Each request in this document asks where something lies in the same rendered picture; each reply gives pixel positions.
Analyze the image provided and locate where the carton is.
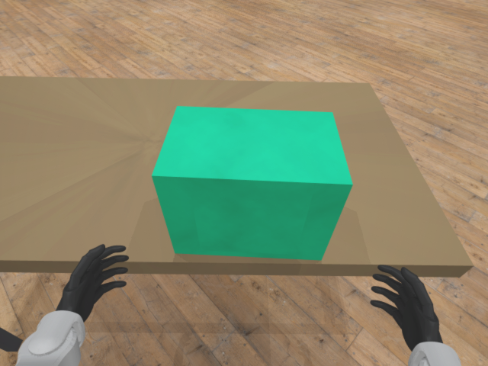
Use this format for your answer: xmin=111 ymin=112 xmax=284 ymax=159
xmin=152 ymin=106 xmax=353 ymax=261

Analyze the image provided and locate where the robot right hand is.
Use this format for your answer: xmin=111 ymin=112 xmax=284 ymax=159
xmin=370 ymin=265 xmax=443 ymax=352

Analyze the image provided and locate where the right robot forearm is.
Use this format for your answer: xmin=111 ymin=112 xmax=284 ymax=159
xmin=408 ymin=342 xmax=461 ymax=366

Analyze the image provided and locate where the robot left hand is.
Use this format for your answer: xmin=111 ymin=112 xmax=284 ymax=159
xmin=56 ymin=244 xmax=129 ymax=322

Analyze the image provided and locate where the table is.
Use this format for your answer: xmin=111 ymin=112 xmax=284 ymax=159
xmin=0 ymin=76 xmax=474 ymax=352

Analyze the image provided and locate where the left robot forearm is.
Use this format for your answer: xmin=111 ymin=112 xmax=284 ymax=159
xmin=15 ymin=310 xmax=85 ymax=366

